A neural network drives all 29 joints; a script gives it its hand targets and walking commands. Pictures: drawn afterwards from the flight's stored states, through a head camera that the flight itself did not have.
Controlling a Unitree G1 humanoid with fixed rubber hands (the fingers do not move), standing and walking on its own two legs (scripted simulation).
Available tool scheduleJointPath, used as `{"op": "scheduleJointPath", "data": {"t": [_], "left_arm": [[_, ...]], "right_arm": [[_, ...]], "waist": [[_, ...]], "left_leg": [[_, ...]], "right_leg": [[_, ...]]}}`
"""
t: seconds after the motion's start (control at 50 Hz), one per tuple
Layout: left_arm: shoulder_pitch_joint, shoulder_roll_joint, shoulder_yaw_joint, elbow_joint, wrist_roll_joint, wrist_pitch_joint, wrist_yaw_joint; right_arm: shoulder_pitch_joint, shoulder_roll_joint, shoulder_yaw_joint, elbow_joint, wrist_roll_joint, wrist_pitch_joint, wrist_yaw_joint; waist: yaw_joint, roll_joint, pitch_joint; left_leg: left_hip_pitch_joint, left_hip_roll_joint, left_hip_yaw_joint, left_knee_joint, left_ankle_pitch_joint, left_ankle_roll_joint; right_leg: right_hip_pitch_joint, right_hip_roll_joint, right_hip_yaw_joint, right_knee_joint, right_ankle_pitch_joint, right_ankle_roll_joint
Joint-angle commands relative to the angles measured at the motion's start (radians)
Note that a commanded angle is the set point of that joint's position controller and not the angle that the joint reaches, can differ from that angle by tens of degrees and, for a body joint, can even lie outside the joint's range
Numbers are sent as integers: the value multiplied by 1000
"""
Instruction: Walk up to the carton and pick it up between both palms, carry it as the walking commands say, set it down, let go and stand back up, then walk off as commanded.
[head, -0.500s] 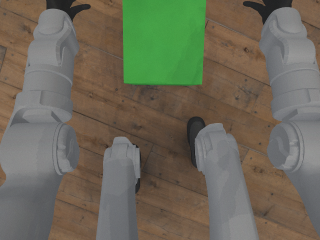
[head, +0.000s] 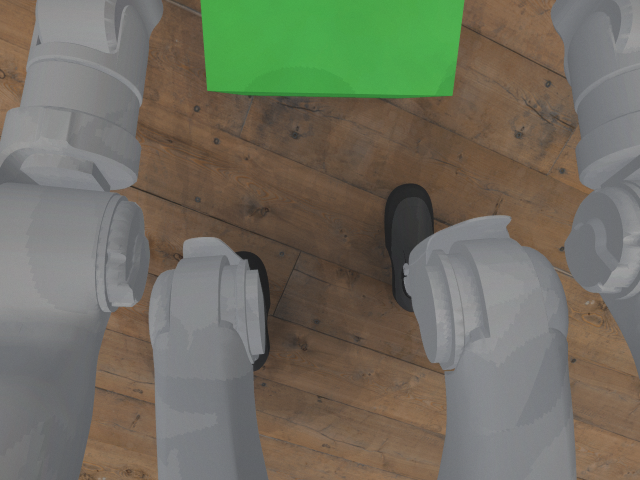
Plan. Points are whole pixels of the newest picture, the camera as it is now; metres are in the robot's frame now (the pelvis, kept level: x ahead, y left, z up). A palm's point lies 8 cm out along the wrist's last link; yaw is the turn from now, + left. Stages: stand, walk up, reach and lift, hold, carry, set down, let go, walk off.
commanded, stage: reach and lift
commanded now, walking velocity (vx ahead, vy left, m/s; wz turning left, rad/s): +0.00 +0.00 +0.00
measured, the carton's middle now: out of the picture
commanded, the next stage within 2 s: none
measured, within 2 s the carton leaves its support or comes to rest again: leaves its support in 1.72 s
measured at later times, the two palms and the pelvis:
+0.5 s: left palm out of the picture +0.58 +0.11 -0.20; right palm out of the picture +0.53 -0.25 -0.20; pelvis +0.00 +0.00 -0.02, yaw +1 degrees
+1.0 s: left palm out of the picture +0.58 +0.09 -0.20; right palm out of the picture +0.54 -0.21 -0.20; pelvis +0.00 +0.00 -0.02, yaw +2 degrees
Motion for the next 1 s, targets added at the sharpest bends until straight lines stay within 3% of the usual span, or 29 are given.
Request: {"op": "scheduleJointPath", "data": {"t": [0.0, 0.04, 0.06, 0.08, 0.12, 0.16, 0.2, 0.26, 0.28, 0.32, 0.34, 0.38, 0.4, 0.42, 0.48, 0.5, 0.56, 0.58, 0.6, 0.64, 0.72, 0.76, 0.78, 0.8, 0.86, 0.88, 0.94, 0.96, 0.98], "left_arm": [[-309, 181, 50, -65, 47, -49, -5], [-321, 139, 30, -70, 22, -56, -21], [-335, 192, 77, -54, 46, -56, -17], [-348, 152, 35, -24, 25, -61, -27], [-338, 120, 17, -34, 34, -62, -38], [-327, 142, 9, -11, 15, -63, -38], [-366, 117, -42, -98, -27, -74, -37], [-337, 104, -64, -33, -49, -55, -37], [-323, 90, -53, -19, -27, -49, -40], [-343, 121, -20, -8, -34, -45, -32], [-370, 114, -38, -74, -19, -58, -31], [-336, 92, -53, -13, -28, -57, -34], [-365, 106, -49, -33, -6, -56, -28], [-369, 133, -34, -50, -9, -60, -19], [-302, 43, -63, 0, -20, -59, -28], [-315, 50, -73, -7, -30, -63, -27], [-376, 62, -25, -48, 17, -78, -15], [-347, 39, -52, -61, -6, -83, -14], [-389, 85, -44, -101, 5, -82, -8], [-371, 55, -37, -30, 21, -82, -13], [-349, 36, -49, -15, -11, -90, -8], [-320, -23, -72, 25, -17, -72, -25], [-330, 3, -16, 16, 45, -78, -15], [-309, 4, -24, 82, 19, -75, -16], [-426, -85, -76, -31, -12, -88, -31], [-436, -85, -68, -67, -7, -91, -32], [-395, -164, -72, 79, 2, -79, -46], [-448, -234, -76, -44, 3, -94, -53], [-433, -347, -114, 11, 4, -83, -77]], "right_arm": [[-271, -177, 5, -51, -12, -46, 14], [-317, -172, -9, -59, -13, -58, 13], [-319, -186, 25, -68, -11, -51, 9], [-287, -188, -7, 24, -33, -58, 9], [-238, -129, 28, 92, -16, -57, 26], [-303, -180, 4, -6, 3, -75, 12], [-283, -166, 5, -18, 10, -84, 8], [-315, -181, -13, -5, 3, -77, 15], [-323, -162, 20, -7, 33, -72, 20], [-330, -235, -20, 17, -22, -74, 9], [-332, -165, -24, 6, 0, -73, 18], [-307, -159, -14, 80, -17, -71, 22], [-255, -152, -27, 115, -21, -65, 31], [-341, -183, -28, 4, -12, -81, 22], [-277, -114, 0, 37, -1, -87, 32], [-286, -121, 19, 49, 2, -89, 37], [-312, -81, 40, 28, 16, -88, 30], [-338, -89, 51, -69, 33, -96, 30], [-315, -119, 25, -15, 11, -92, 25], [-337, -72, 68, -9, 30, -86, 18], [-255, -51, 51, 67, -12, -91, 6], [-254, -67, 26, 81, -27, -89, 2], [-292, -41, 27, 68, -31, -90, 8], [-262, -106, -27, 86, -64, -91, -6], [-308, 59, 42, 73, -49, -90, 14], [-313, 64, 40, 32, -53, -94, 18], [-315, 72, 22, 78, -61, -87, 24], [-356, 186, 71, 13, -33, -105, 38], [-416, 267, 98, -10, -35, -94, 62]], "waist": [[-23, 5, -1514], [-34, 0, -1468], [16, 0, -1442], [-51, 32, -1321], [-44, 44, -1304], [-59, 36, -1374], [-101, 26, -1484], [-103, 78, -1396], [-61, 93, -1376], [-103, 46, -1299], [-92, 99, -1295], [-98, 56, -1296], [-124, 90, -1275], [-105, 32, -1364], [-90, 91, -1302], [-96, 50, -1345], [-34, 77, -1425], [-33, 107, -1369], [-75, 67, -1403], [-23, 41, -1413], [-111, 22, -1399], [-124, 63, -1351], [-47, 83, -1322], [-113, 114, -1307], [-137, 48, -1321], [-92, 56, -1320], [-139, 64, -1308], [-101, 47, -1329], [-94, 57, -1351]], "left_leg": [[314, 50, 112, -213, 339, 14], [277, 59, 99, -218, 324, 29], [275, 57, 124, -198, 298, 10], [230, 58, 106, -219, 272, 19], [244, 54, 121, -194, 303, 12], [217, 55, 116, -178, 293, 18], [312, 60, 105, -170, 353, 9], [314, 58, 100, -187, 310, 23], [316, 54, 114, -184, 289, 17], [297, 55, 92, -172, 278, 25], [279, 59, 80, -200, 297, 21], [323, 54, 77, -216, 265, 18], [288, 55, 106, -188, 245, 9], [350, 60, 67, -186, 323, 20], [367, 39, 81, -203, 361, 12], [381, 47, 96, -191, 354, 11], [383, 45, 94, -193, 376, 4], [349, 34, 92, -184, 382, 20], [361, 49, 77, -188, 361, 25], [326, 39, 96, -179, 397, 20], [273, 42, 100, -187, 344, 15], [266, 34, 108, -176, 304, 13], [247, 17, 102, -195, 293, 19], [287, 25, 109, -191, 273, 12], [292, 10, 96, -188, 299, 13], [276, 16, 94, -175, 316, 17], [324, 8, 104, -178, 298, 11], [325, -7, 88, -191, 335, 15], [306, -7, 96, -173, 381, 11]], "right_leg": [[908, -15, -130, 6, 424, -20], [913, -24, -140, 25, 400, -11], [883, -16, -104, 3, 365, -14], [792, -13, -116, 0, 329, -20], [798, -14, -100, -6, 343, -26], [868, -5, -114, 18, 379, -19], [889, -8, -113, 18, 439, -25], [774, -16, -148, 23, 334, -28], [758, -14, -133, 2, 290, -30], [701, -11, -148, 20, 255, -25], [705, -12, -145, 28, 294, -38], [682, -13, -163, 19, 241, -32], [677, -13, -130, -1, 257, -53], [731, -10, -151, 36, 311, -25], [659, 11, -155, 5, 306, -33], [688, -5, -151, 5, 300, -31], [764, -9, -134, 18, 375, -34], [697, 10, -125, 16, 339, -37], [735, -1, -128, 33, 357, -39], [801, 1, -124, 33, 420, -31], [842, 7, -126, 29, 410, -33], [771, 4, -120, -4, 334, -36], [741, 18, -118, 4, 294, -44], [696, 22, -134, -10, 261, -34], [786, 20, -135, -21, 288, -42], [732, 13, -126, 10, 310, -38], [744, 28, -146, -26, 276, -33], [773, 31, -143, -17, 315, -41], [786, 33, -139, -2, 360, -41]]}}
